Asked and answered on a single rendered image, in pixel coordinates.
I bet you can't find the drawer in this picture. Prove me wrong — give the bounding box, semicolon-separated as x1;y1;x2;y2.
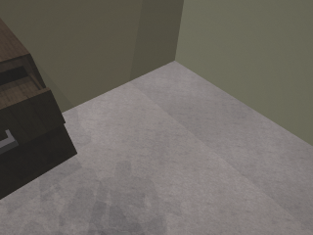
0;65;66;156

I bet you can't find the cabinet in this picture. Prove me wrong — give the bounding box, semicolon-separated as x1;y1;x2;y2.
0;18;77;200

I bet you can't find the handle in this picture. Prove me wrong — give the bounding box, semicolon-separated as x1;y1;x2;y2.
0;129;19;155

